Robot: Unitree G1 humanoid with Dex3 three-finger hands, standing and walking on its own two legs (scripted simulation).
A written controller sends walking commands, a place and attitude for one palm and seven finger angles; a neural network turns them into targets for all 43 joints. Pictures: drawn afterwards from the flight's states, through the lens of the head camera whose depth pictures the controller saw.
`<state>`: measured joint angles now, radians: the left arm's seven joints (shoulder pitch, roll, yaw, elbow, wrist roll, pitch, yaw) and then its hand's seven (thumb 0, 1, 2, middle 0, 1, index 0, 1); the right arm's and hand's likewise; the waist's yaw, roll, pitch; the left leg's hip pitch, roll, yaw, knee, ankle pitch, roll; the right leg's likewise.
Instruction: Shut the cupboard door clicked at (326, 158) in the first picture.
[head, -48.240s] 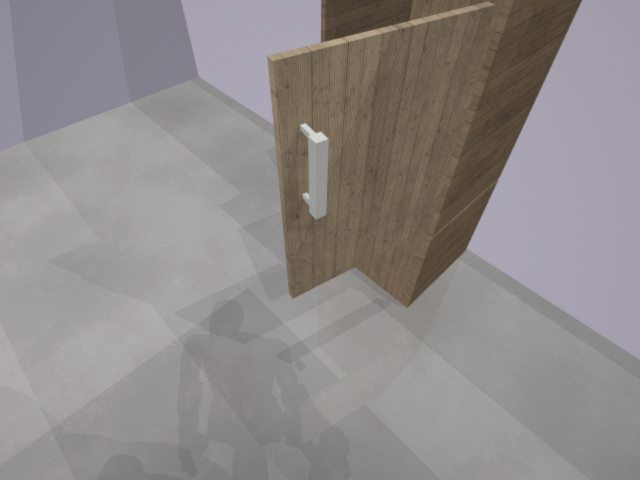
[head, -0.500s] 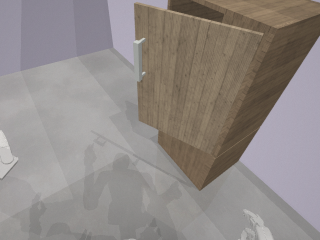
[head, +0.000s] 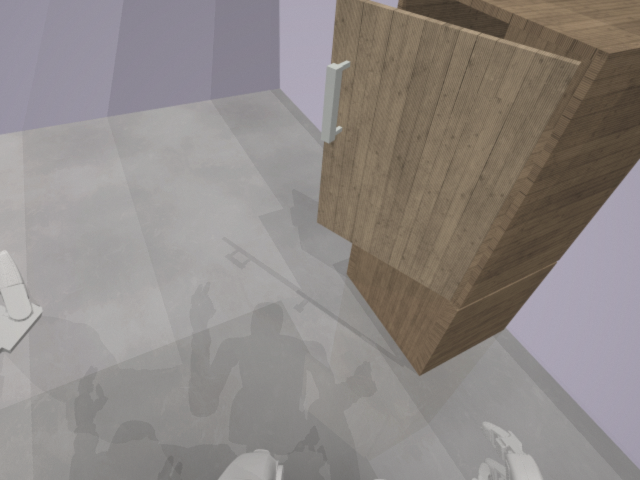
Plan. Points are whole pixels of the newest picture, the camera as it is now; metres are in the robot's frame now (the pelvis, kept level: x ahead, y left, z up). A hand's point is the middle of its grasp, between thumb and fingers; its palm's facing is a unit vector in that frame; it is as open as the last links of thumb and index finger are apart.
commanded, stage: step back with the hand held close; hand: left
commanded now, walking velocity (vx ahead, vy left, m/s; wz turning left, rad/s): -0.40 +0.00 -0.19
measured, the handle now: (336, 102) +0.82 +0.04 +0.08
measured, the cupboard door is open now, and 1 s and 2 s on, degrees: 24 24 24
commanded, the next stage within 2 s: stop stepping back and stand still in 0.18 s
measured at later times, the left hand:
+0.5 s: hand out of the picture +0.12 +0.25 +0.20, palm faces +0.28 -0.86 -0.43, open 7.4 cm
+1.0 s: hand out of the picture +0.07 +0.29 +0.20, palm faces +0.37 -0.84 -0.39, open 7.4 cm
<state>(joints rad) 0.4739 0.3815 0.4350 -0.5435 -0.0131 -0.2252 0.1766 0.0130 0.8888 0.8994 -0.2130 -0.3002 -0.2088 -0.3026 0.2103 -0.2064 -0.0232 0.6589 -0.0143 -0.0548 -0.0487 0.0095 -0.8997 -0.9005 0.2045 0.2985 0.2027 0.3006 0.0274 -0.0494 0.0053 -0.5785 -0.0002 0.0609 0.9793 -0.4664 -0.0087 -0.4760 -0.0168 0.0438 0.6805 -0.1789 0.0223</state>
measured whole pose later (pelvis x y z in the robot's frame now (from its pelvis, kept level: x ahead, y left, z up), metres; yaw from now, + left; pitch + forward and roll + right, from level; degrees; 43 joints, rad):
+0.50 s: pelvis -0.12 +0.03 +0.02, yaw -10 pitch +0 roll -1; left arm 0.57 0.45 0.41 -0.54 -0.05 -0.17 0.17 0.01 0.89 0.90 -0.21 -0.30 -0.21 -0.30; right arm 0.27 -0.21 0.02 0.61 0.00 -0.06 -0.07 0.01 -0.90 -0.90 0.21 0.30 0.21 0.30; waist -0.03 -0.03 -0.07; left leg -0.41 0.03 0.02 0.61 -0.34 -0.01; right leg -0.28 0.03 0.02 0.55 -0.27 -0.01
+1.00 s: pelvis -0.18 +0.05 +0.01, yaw -9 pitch -3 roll +0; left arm 0.46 0.42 0.44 -0.45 -0.02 -0.18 0.18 0.01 0.89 0.90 -0.21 -0.30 -0.21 -0.30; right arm 0.26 -0.18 0.01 0.67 -0.02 -0.10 -0.08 0.01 -0.90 -0.90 0.20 0.30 0.20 0.30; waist -0.03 -0.03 -0.03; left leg -0.35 0.03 0.02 0.63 -0.23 0.01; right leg -0.37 0.03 -0.03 0.85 -0.44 -0.01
